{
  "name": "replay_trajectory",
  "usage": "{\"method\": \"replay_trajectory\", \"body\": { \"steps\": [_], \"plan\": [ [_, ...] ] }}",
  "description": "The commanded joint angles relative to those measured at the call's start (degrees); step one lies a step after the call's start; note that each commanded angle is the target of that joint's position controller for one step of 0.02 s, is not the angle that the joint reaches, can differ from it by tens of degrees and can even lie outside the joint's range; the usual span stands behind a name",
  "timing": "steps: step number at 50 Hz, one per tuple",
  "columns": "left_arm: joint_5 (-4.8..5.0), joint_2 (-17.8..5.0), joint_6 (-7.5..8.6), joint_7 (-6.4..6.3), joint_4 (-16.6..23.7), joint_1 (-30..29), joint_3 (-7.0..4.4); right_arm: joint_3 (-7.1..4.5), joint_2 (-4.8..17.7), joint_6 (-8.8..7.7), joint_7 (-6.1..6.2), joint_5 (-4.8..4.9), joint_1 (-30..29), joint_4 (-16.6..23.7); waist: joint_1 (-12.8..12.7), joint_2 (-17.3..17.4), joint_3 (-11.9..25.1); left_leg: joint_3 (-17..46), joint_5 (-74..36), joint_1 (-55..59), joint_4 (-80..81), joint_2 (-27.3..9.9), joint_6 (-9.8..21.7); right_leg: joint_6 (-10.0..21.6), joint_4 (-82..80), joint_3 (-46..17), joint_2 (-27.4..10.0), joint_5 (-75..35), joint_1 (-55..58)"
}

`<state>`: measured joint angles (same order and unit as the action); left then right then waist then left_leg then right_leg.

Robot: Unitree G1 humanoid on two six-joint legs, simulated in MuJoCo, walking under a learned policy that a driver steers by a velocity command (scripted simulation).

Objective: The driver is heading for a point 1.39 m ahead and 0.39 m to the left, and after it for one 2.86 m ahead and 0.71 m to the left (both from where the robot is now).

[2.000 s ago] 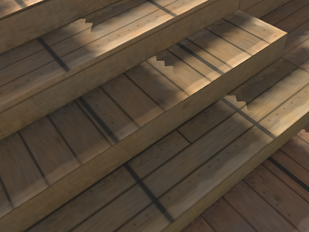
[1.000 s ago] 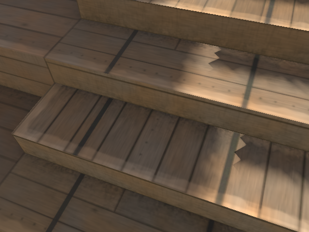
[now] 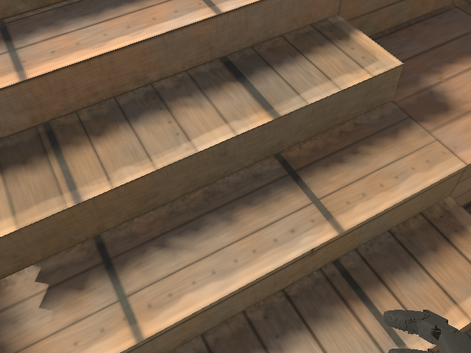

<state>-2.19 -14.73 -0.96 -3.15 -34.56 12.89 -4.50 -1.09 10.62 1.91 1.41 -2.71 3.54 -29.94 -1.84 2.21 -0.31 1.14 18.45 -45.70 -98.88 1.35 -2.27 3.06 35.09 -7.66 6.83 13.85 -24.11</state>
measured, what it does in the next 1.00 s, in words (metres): steps on the spot, turning left: left foot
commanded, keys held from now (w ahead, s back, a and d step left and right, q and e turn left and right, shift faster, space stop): e+shift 0.06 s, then shift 0.02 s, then q+shift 0.90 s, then shift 0.02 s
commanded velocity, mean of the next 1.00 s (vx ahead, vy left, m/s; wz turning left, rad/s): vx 0.00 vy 0.00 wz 0.39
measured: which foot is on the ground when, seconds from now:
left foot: up 0.00-0.22, down 0.24-1.00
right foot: down 0.00-0.24, up 0.26-1.00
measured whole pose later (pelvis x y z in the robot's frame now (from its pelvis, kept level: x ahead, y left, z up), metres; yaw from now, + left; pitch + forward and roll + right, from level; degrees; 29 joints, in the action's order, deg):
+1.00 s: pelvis -0.04 +0.06 +0.01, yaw +29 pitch +5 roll -2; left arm -3.8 -11.8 -1.4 -1.8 -31.0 0.7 0.3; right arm -4.2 14.0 0.5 4.7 -0.6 13.1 -39.1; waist 2.8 -2.0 -2.3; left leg 31.0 9.3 -20.1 -30.1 16.2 2.8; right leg -0.7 93.5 -5.1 7.9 21.5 -50.7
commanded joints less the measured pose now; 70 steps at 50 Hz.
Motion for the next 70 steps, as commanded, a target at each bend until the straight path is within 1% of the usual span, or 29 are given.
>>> {"method": "replay_trajectory", "body": {
  "steps": [1,6,7,9,11,12,13,14,15,17,20,24,30,38,48,54,56,57,58,59,60,61,62,63,64,66,67,68,70],
  "plan": [
    [-0.13,-9.4,1.28,-0.94,4.2,-0.1,-2.85,-0.37,3.3,-0.63,0.51,-0.03,-3.8,7.0,0.1,-6.4,10.5,3.7,3.3,-8.1,-3.5,0.4,0.9,14.8,-8.2,-23.5,-16.1,-27.4,17.1],
    [-0.31,-8.4,1.67,-1.35,5.5,-5.2,-2.31,0.63,2.1,0.32,0.97,0.28,-2.0,8.3,2.4,-6.6,10.7,2.7,5.8,1.0,12.0,-2.0,2.2,11.8,-7.8,-20.6,-15.4,-29.3,13.1],
    [-0.31,-7.5,1.53,-1.22,6.0,-7.7,-1.78,1.06,1.6,0.49,0.96,0.53,-0.6,8.4,3.9,-7.2,10.7,2.4,6.4,7.8,23.4,-3.9,2.7,8.9,-8.6,-17.0,-14.3,-29.3,9.8],
    [0.86,-6.2,0.61,-0.9,5.3,-6.4,-1.75,1.32,1.1,0.59,1.16,1.89,-2.0,9.8,1.5,-11.9,9.1,4.6,17.7,19.7,43.8,-4.3,4.3,3.9,-10.9,-14.0,-12.2,-30.2,7.6],
    [1.61,-3.0,-1.2,-0.84,1.9,-3.7,-0.7,1.52,-1.4,-0.66,1.22,3.75,4.8,3.9,1.9,-13.8,8.8,-1.3,-4.1,27.5,80.1,-5.4,2.8,1.0,-9.7,-13.8,-10.5,-27.2,19.6],
    [0.59,-1.2,-1.14,0.46,-0.9,2.2,-0.94,1.09,-0.2,-0.99,2.02,2.87,4.4,0.4,-2.4,-8.6,6.5,1.0,-7.8,30.1,88.8,-5.4,1.4,-0.1,-3.3,-10.3,-8.2,-17.3,21.5],
    [-1.18,2.4,-0.78,2.63,-1.6,12.4,-0.02,1.35,2.3,-1.48,2.1,2.31,4.2,1.4,-8.1,9.3,8.6,13.8,-48.4,46.4,74.6,-17.1,0.6,-3.5,5.1,-4.4,-5.6,14.2,2.2],
    [-2.15,2.6,-1.03,3.34,-3.3,13.1,0.38,0.86,3.7,-1.78,0.84,4.41,7.3,1.8,-5.9,9.3,7.1,16.3,-87.0,45.9,69.1,-19.9,-1.9,-6.2,12.0,0.8,-4.0,17.5,-4.3],
    [-0.04,-2.6,-1.25,4.02,-0.2,6.8,-1.02,-2.06,10.2,-2.28,0.63,4.03,8.6,2.4,-1.4,18.5,11.3,20.0,-91.5,44.1,71.7,-20.9,3.5,-8.3,16.7,4.8,-5.8,15.1,-4.7],
    [1.07,-4.6,-1.5,4.19,0.6,-4.8,-1.23,-3.47,10.0,-2.17,0.36,3.0,6.4,2.2,1.6,11.8,4.1,18.0,-71.4,41.4,72.7,-14.8,5.6,-10.2,31.0,6.1,-5.9,10.6,-12.8],
    [0.01,-3.4,-2.37,4.3,-0.3,-6.6,-0.99,-4.69,10.6,-1.34,1.01,2.62,9.4,0.5,2.0,4.2,3.6,17.5,-50.7,42.6,72.8,-10.1,5.3,-10.0,42.4,5.7,-5.7,6.3,-19.2],
    [-0.5,0.1,-2.78,3.6,0.8,-7.7,0.79,-5.83,10.5,-0.68,1.5,2.48,14.1,-3.0,3.3,4.8,4.4,21.7,-36.4,45.2,73.7,-7.7,4.1,-9.2,44.7,6.6,-4.3,2.9,-24.3],
    [-1.18,-1.1,-1.96,2.67,1.0,-8.0,1.48,-6.42,10.9,-0.84,2.43,2.6,14.6,-3.7,3.9,5.5,7.1,30.3,-25.8,46.7,75.3,-7.2,5.1,-7.1,44.6,3.7,-3.2,0.7,-27.3],
    [-1.81,-0.3,-0.27,1.82,4.0,-11.8,3.27,-5.85,11.7,-0.92,3.35,2.06,13.7,-4.8,4.7,1.4,4.0,38.9,-18.0,40.2,73.6,-4.4,10.9,-5.2,56.8,2.1,-1.1,1.9,-34.7],
    [-1.7,0.4,0.61,1.09,9.4,-16.9,4.3,-6.13,13.7,-2.07,3.59,2.08,12.3,-6.2,5.4,1.2,5.7,44.8,-25.2,41.7,71.9,-2.6,16.0,-3.5,61.4,1.1,0.5,8.5,-36.3],
    [-1.1,0.0,0.29,1.6,10.8,-16.6,4.24,-6.4,13.6,-2.07,4.52,2.85,9.6,-6.2,4.3,3.1,8.7,42.1,-30.9,40.5,72.7,-2.0,13.4,-3.4,48.5,2.2,-2.1,7.9,-24.3],
    [0.29,0.5,-0.16,1.92,11.1,-16.6,4.62,-6.54,12.9,-1.4,4.46,2.82,9.3,-6.5,4.8,5.7,8.8,38.1,-31.6,34.7,76.2,0.2,9.6,-3.1,29.1,4.6,-2.4,9.5,-9.4],
    [1.89,0.2,-0.37,1.63,10.4,-14.2,4.21,-6.66,12.6,-1.03,4.24,2.55,8.2,-6.2,3.9,8.4,8.9,37.2,-32.4,31.2,77.3,0.9,7.9,-3.0,19.6,4.5,-2.5,11.3,0.2],
    [3.21,-0.7,-0.49,1.01,9.1,-10.7,3.21,-6.78,12.0,-0.95,4.03,2.18,8.6,-6.3,3.6,11.3,9.1,39.0,-32.1,30.1,77.6,0.6,7.2,-2.6,11.3,3.5,-3.4,10.0,7.6],
    [4.11,-1.6,-0.31,0.4,7.3,-7.5,2.41,-6.79,11.6,-0.69,3.82,1.83,9.9,-7.1,2.8,9.5,8.6,39.3,-27.7,32.6,75.6,1.1,6.3,-2.4,-1.8,3.2,-5.3,3.3,11.2],
    [3.87,-1.6,0.06,-0.36,5.6,-8.1,2.05,-6.73,10.8,-0.7,3.14,1.86,12.9,-8.2,2.8,2.2,7.9,35.1,-15.9,33.7,69.6,4.8,4.3,-2.5,-16.6,4.2,-6.4,-7.3,15.3],
    [2.11,-2.3,0.83,-1.01,6.2,-15.0,2.17,-6.59,8.8,-1.49,1.52,1.57,19.0,-9.6,7.0,-9.3,6.2,26.0,5.8,25.0,57.3,10.0,2.3,-3.0,-17.7,1.0,-10.5,-10.7,21.3],
    [2.71,-3.1,1.25,-0.71,8.8,-12.8,2.71,-5.96,6.6,-2.05,1.09,0.94,22.2,-8.5,7.0,-14.3,11.7,17.1,22.3,13.8,42.3,11.2,0.6,1.8,-8.3,-7.6,-24.7,-38.6,28.2],
    [1.04,-7.9,1.15,-0.1,8.4,-7.7,0.94,-7.23,11.9,-2.73,1.11,1.51,18.7,-4.5,2.6,-19.0,18.2,10.0,22.7,10.8,26.8,11.1,-1.2,11.4,-7.2,-14.8,-36.3,-59.9,25.6],
    [0.51,-5.9,0.97,-0.12,8.1,-7.7,0.32,-7.31,13.3,-2.96,1.15,0.71,12.0,-4.8,0.1,-14.8,16.9,7.7,18.3,8.5,16.2,7.1,-1.5,15.0,-11.1,-17.9,-34.2,-41.1,19.3],
    [0.4,0.6,1.59,0.38,7.9,-13.7,2.62,-5.61,8.3,-2.13,0.78,-0.63,9.3,-7.6,2.9,-8.0,4.8,8.8,7.8,6.5,8.3,6.2,-2.3,10.1,-14.2,-8.7,-21.2,-12.3,8.1],
    [-0.01,0.5,1.84,0.59,5.1,-8.4,2.68,-4.78,6.3,-1.28,-0.09,-0.55,11.9,-9.3,2.2,-7.7,2.9,7.3,3.6,6.1,9.2,5.9,-2.2,8.8,-16.0,-6.7,-17.3,2.7,7.9],
    [0.29,-2.9,1.75,0.77,2.9,-4.1,1.39,-4.67,6.8,-0.92,-1.15,-1.07,11.7,-8.9,1.6,-9.5,1.3,2.9,2.4,1.8,6.4,5.5,-1.7,9.7,-17.6,-9.4,-15.3,16.4,9.7],
    [1.4,-5.3,2.07,1.21,-0.2,1.5,0.03,-3.61,6.0,-1.25,-2.57,-1.82,7.5,-7.4,-0.1,-7.5,-0.2,-2.2,2.3,-6.7,6.3,1.9,-1.1,11.3,-19.5,-14.8,-14.5,27.3,15.1]
  ]
}}
Velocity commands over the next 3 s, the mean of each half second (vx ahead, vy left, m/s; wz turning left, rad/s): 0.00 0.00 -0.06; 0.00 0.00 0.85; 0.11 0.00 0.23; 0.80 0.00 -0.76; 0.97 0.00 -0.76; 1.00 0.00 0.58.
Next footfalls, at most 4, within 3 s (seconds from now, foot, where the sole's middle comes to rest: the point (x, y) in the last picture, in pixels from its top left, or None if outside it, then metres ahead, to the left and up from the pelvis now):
0.24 left None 0.00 0.14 -0.76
1.22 right None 0.06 -0.07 -0.76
1.80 left None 0.11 0.31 -0.62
2.34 right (218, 258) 0.59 0.11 -0.48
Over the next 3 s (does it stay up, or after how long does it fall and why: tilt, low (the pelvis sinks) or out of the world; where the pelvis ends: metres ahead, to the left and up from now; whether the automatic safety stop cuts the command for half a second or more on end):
stays up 1.00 0.12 0.40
